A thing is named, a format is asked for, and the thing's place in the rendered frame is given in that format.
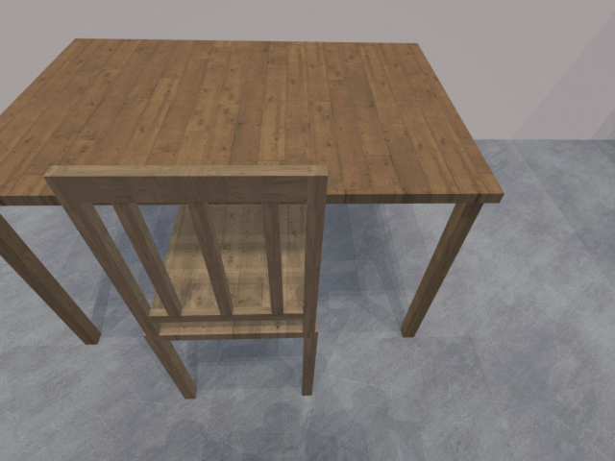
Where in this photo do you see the chair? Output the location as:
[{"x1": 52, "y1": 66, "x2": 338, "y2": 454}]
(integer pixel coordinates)
[{"x1": 43, "y1": 165, "x2": 328, "y2": 400}]

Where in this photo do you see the table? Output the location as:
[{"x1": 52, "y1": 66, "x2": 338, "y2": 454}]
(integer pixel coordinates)
[{"x1": 0, "y1": 38, "x2": 504, "y2": 345}]

